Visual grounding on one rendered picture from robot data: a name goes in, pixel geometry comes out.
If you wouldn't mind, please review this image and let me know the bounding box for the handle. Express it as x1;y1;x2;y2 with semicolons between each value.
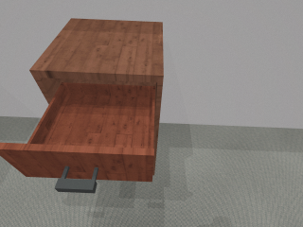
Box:
55;166;98;194

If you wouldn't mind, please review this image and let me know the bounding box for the cabinet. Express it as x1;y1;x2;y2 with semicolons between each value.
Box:
29;18;164;176

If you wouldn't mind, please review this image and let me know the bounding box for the drawer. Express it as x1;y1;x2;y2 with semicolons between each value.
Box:
0;82;155;183

